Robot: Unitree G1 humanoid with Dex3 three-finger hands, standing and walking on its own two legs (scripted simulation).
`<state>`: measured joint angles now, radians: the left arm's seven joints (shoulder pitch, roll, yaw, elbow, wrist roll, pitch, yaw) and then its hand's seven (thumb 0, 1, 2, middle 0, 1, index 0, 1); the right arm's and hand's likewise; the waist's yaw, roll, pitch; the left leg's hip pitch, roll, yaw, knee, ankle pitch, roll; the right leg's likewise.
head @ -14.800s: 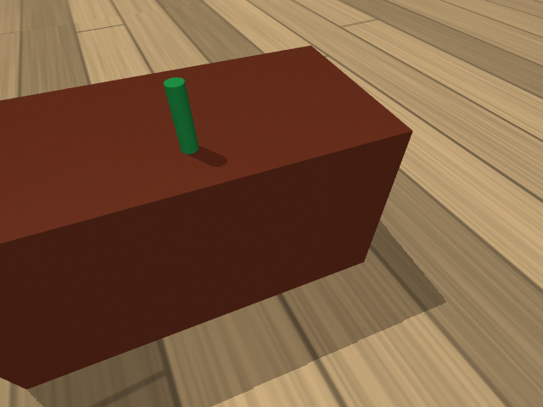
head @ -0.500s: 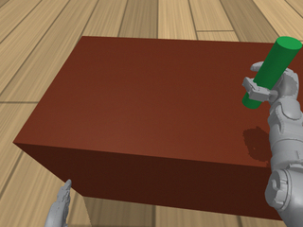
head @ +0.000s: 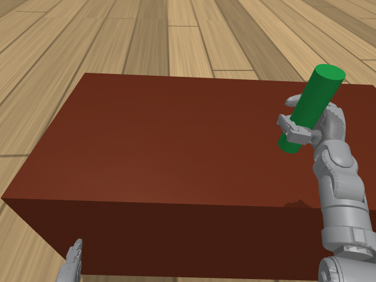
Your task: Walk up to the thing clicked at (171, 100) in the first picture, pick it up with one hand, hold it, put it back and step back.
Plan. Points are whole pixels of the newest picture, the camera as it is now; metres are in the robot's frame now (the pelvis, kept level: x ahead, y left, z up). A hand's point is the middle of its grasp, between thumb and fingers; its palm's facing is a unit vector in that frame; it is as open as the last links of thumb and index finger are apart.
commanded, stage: lift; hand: right
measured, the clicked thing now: (306, 114) +0.39 -0.21 +0.20
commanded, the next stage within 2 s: hold in 0.54 s
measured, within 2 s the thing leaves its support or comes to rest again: neither
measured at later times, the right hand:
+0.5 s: hand (305, 124) +0.34 -0.18 +0.22, palm faces +0.19 +0.98 +0.00, open 6.3 cm
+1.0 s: hand (309, 117) +0.34 -0.18 +0.24, palm faces +0.17 +0.99 -0.01, open 6.3 cm
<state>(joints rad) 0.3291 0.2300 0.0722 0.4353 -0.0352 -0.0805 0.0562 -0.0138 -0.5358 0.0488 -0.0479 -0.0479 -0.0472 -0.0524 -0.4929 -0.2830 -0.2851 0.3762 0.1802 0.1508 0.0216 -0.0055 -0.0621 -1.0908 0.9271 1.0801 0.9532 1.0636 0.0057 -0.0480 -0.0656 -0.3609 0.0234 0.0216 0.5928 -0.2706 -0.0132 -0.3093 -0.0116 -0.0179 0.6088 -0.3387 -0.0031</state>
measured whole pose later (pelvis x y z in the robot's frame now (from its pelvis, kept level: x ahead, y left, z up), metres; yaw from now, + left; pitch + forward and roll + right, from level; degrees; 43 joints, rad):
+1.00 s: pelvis -0.01 +0.00 +0.01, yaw -1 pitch -3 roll +0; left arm 0.24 0.24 0.09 0.62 -0.04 -0.16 0.05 -0.01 -0.54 0.05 -0.05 -0.05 -0.05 -0.06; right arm -0.40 -0.26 -0.28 -0.04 0.22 0.53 0.00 0.00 -0.07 -1.09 0.92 1.08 0.95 1.06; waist -0.01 -0.07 -0.04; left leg -0.22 0.03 0.04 0.49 -0.22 -0.01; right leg -0.17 0.00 0.00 0.50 -0.28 0.00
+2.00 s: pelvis -0.01 +0.00 +0.01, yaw -1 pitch -3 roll +0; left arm 0.23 0.24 0.09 0.64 -0.04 -0.18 0.06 -0.01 -0.54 0.05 -0.06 -0.05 -0.06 -0.06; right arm -0.36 -0.25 -0.28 -0.11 0.22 0.56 0.00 0.00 -0.06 -1.09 0.93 1.08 0.96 1.06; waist -0.01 -0.07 -0.03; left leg -0.21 0.03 0.04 0.49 -0.22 -0.01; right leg -0.17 0.00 0.00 0.50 -0.27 0.00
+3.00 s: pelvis -0.01 +0.00 +0.01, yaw -1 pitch -4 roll +0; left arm 0.23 0.23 0.10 0.64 -0.04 -0.18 0.05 -0.02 -0.55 0.05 -0.06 -0.05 -0.06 -0.06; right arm -0.34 -0.24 -0.27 -0.09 0.22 0.55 -0.01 0.00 -0.06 -1.09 0.93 1.08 0.96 1.06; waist -0.01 -0.07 -0.03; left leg -0.20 0.03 0.04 0.48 -0.22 -0.01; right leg -0.15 -0.01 0.00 0.49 -0.27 0.00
